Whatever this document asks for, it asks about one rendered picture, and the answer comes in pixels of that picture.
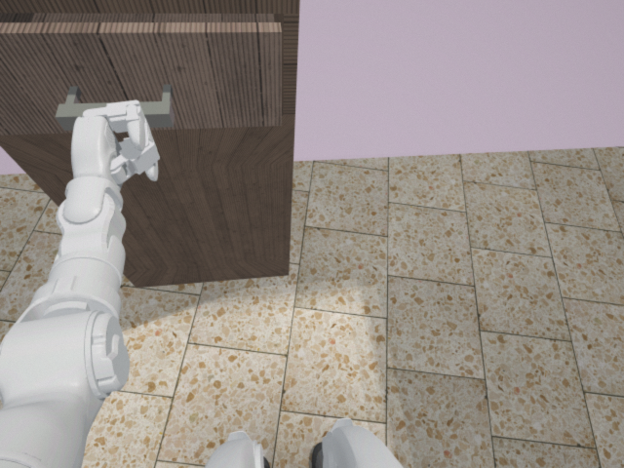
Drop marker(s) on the robot right shin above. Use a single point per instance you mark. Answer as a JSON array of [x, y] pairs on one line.
[[339, 423]]

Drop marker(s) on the drawer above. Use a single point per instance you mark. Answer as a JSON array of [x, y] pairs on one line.
[[225, 69]]

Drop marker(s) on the handle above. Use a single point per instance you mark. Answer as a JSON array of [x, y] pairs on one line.
[[159, 114]]

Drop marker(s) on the left robot upper arm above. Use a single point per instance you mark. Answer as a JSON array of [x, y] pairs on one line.
[[55, 374]]

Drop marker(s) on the left robot forearm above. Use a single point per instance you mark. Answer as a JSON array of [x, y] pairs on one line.
[[88, 269]]

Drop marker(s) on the robot left thigh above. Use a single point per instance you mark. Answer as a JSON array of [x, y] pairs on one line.
[[240, 453]]

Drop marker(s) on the cabinet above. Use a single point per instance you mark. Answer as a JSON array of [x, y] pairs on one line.
[[221, 207]]

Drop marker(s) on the left robot hand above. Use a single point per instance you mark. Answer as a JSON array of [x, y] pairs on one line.
[[94, 147]]

